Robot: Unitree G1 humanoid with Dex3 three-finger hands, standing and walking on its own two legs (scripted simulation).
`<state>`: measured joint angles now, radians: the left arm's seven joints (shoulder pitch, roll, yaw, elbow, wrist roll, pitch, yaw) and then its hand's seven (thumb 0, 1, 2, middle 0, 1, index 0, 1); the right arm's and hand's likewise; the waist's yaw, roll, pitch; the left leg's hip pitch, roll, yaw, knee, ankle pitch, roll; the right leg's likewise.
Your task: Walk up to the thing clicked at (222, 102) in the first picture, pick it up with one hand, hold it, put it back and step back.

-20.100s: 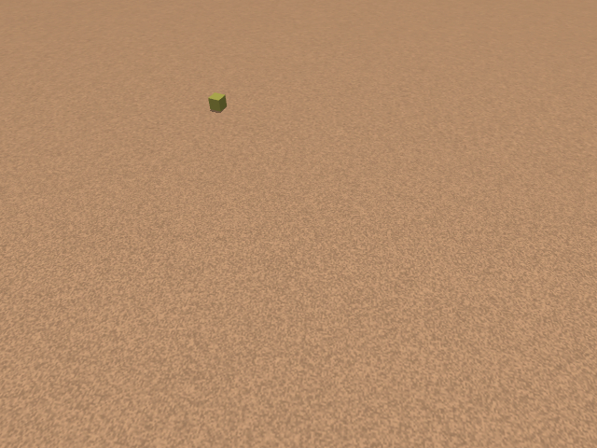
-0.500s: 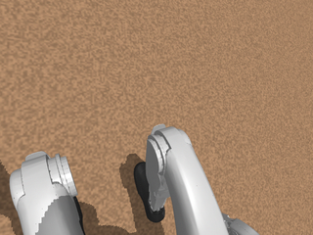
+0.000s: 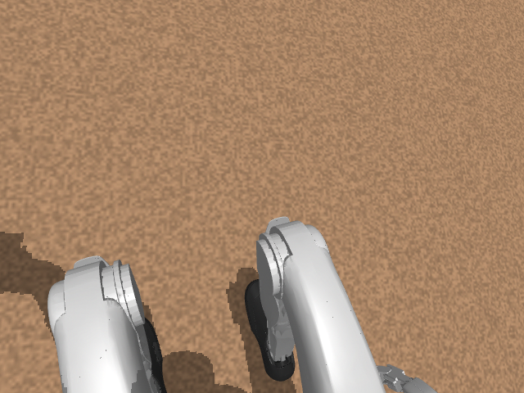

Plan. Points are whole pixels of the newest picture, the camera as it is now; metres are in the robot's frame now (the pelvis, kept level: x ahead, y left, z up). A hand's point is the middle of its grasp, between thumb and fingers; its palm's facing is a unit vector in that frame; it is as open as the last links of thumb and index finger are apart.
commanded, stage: lift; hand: left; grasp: from above
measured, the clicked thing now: out of the picture +0.40 +0.39 -0.20
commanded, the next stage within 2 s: hold in 1.62 s
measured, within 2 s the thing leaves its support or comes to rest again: neither
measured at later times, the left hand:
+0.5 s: hand out of the picture +0.34 +0.38 -0.03, palm faces +0.08 -0.47 -0.88, open 10.1 cm
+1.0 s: hand out of the picture +0.33 +0.32 +0.18, palm faces +0.04 -0.48 -0.88, open 10.3 cm
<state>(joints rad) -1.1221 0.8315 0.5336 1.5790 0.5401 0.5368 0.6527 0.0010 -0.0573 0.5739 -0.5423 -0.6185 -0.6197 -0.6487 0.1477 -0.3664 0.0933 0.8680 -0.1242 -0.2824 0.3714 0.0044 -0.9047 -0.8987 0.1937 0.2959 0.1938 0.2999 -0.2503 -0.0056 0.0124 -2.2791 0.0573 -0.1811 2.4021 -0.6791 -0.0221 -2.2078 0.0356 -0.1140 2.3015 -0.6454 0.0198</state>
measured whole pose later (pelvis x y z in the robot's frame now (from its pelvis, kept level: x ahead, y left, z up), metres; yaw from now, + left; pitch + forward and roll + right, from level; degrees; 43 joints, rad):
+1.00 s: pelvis +0.03 -0.02 +0.26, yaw +7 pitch +25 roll -2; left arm -0.69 0.35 0.19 1.09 0.40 0.81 0.56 -0.02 -0.09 0.49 -0.73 -0.35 -0.79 -0.44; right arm 0.14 -0.29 -0.01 0.88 0.02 -0.21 0.10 0.01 -0.90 -0.90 0.20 0.30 0.20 0.30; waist -0.10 0.02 -0.23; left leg -1.39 0.08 -0.05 1.52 -0.57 -0.05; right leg -1.36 0.03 -0.05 1.50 -0.57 -0.03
